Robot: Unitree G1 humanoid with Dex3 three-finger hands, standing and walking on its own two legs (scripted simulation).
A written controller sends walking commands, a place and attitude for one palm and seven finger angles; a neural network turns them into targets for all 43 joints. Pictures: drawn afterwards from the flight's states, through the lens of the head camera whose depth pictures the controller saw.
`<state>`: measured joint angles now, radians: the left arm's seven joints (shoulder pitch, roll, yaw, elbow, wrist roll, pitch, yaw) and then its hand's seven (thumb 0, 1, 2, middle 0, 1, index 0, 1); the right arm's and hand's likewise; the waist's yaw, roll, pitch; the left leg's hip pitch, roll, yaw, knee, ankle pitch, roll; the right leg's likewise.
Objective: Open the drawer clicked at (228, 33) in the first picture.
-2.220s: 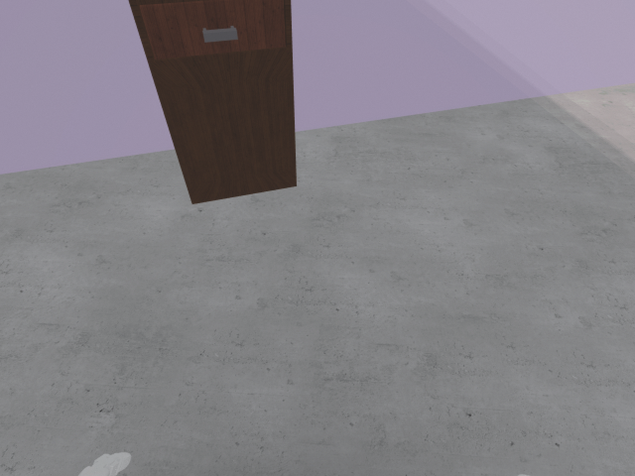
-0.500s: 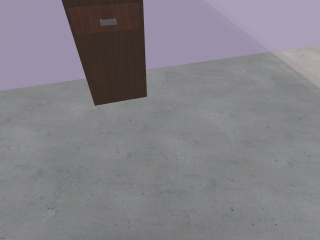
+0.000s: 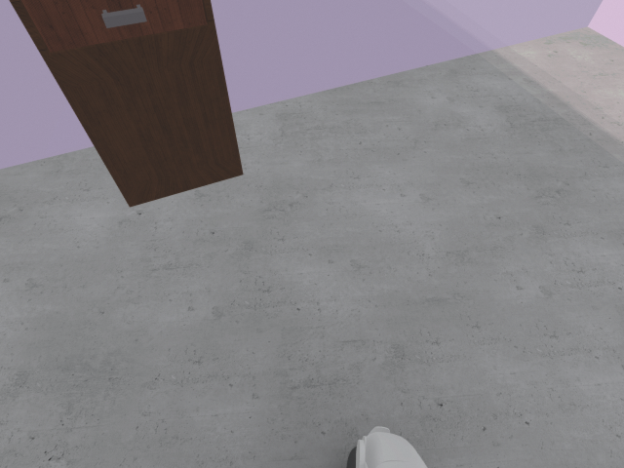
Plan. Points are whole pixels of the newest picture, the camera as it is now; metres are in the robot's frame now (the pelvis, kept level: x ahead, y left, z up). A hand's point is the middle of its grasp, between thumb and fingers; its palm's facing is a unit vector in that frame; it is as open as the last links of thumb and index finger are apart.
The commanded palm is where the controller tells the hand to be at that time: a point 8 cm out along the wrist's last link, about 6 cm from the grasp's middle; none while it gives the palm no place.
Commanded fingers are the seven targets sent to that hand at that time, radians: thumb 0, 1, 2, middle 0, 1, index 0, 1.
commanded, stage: walk to a spot facing it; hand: left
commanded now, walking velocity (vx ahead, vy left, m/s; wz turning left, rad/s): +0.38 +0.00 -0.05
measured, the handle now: (123, 14) +1.20 +0.54 -0.02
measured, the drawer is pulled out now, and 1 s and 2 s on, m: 0.00 0.00 0.00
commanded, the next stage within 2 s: turn to face it in 0.88 s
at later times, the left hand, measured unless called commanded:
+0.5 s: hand (215, 446) +0.17 +0.15 -0.17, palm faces +0.14 -0.98 -0.16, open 7.3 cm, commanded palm none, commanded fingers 0.00 0.90 0.90 -0.20 -0.30 -0.20 -0.30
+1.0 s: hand (227, 244) +0.53 +0.18 -0.16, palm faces -0.05 -0.98 -0.20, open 7.4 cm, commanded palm none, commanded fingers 0.00 0.90 0.90 -0.20 -0.30 -0.20 -0.30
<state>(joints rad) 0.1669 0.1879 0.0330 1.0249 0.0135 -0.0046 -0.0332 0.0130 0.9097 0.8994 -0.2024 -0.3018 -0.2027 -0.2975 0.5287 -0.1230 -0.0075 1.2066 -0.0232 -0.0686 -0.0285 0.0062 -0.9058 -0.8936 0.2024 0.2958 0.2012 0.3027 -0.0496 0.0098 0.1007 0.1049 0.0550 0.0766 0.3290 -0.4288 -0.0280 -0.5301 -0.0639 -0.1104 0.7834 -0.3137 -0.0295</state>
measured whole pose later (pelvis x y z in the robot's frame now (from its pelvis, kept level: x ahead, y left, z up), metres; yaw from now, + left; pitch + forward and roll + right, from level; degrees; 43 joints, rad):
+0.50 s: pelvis +0.22 -0.02 +0.01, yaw +3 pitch -1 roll -2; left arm 0.38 0.16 0.03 1.10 0.02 -0.07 0.01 0.00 0.92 0.90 -0.20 -0.30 -0.20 -0.30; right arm 0.14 -0.16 -0.05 1.00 -0.02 -0.03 0.03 0.01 -0.91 -0.89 0.20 0.29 0.19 0.30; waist 0.04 0.00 0.02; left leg -0.51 0.14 0.11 0.72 -0.20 0.00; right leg -0.03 0.00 -0.20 0.39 -0.35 -0.01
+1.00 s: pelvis +0.44 +0.00 +0.01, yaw -4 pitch -2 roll +1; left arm 0.17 0.18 0.06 1.02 0.02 0.01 -0.02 0.01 0.91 0.90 -0.20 -0.30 -0.20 -0.30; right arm 0.40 -0.14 -0.05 1.13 -0.02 -0.07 -0.02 0.00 -0.92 -0.89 0.20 0.30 0.20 0.30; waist -0.03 -0.01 0.07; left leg 0.05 0.06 0.28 0.35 -0.36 -0.02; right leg -0.53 -0.11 -0.10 0.72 -0.16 0.00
